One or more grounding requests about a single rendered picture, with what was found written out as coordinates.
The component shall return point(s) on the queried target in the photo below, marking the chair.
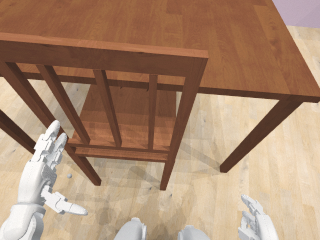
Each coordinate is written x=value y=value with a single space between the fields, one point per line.
x=115 y=122

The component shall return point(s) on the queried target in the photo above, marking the right robot hand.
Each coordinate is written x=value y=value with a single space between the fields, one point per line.
x=261 y=226

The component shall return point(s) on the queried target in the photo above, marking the robot right shin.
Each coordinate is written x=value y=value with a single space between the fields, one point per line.
x=189 y=226

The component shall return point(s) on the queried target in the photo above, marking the left robot hand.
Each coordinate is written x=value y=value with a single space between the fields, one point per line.
x=40 y=169

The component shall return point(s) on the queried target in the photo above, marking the table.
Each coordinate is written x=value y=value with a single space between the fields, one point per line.
x=251 y=52

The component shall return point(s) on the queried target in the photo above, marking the left robot forearm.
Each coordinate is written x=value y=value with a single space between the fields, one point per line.
x=24 y=223

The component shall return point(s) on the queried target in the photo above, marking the robot right thigh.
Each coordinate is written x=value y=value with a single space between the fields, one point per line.
x=192 y=234

